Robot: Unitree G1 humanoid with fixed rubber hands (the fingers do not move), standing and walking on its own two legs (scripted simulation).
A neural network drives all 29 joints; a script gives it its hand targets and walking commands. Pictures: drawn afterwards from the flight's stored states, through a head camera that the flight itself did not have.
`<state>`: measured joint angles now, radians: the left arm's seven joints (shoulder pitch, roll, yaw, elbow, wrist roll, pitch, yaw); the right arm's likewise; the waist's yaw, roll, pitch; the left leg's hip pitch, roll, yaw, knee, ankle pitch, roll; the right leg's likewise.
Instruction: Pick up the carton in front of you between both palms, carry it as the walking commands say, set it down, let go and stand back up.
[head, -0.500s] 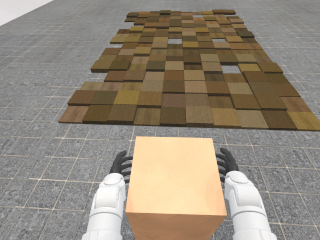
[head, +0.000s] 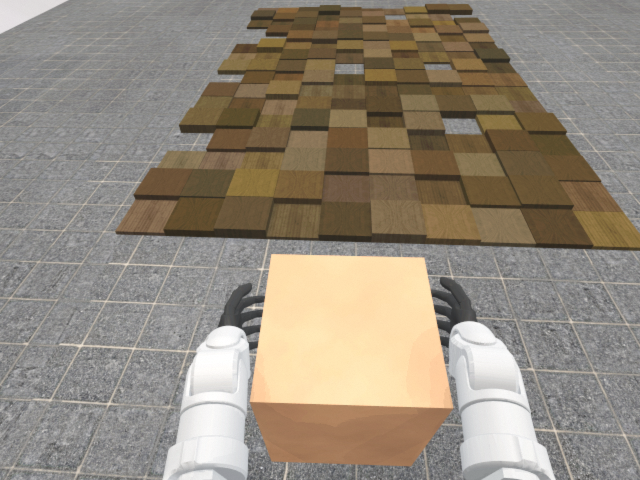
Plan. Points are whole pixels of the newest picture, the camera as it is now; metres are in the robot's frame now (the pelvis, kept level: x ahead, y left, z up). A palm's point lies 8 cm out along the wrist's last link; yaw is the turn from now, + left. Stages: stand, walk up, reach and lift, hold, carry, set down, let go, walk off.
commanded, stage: reach and lift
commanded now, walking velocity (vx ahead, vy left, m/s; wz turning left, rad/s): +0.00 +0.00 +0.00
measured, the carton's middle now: (344, 364) +0.30 +0.00 -0.05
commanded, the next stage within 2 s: hold in 0.44 s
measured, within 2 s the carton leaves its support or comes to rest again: neither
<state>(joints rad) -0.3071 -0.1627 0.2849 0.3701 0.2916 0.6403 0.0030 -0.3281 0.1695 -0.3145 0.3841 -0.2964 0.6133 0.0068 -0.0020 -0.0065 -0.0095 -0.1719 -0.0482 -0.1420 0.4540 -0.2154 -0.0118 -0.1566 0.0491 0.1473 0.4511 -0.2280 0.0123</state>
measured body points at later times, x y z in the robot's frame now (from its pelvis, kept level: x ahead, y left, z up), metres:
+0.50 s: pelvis +0.01 +0.00 +0.00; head -0.03 +0.00 +0.45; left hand +0.31 +0.15 +0.03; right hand +0.31 -0.16 +0.04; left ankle +0.02 +0.13 -0.74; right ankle +0.02 -0.13 -0.74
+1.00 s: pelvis +0.00 +0.00 +0.00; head -0.05 +0.00 +0.45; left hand +0.30 +0.15 +0.04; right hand +0.31 -0.15 +0.05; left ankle +0.02 +0.13 -0.74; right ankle +0.02 -0.13 -0.74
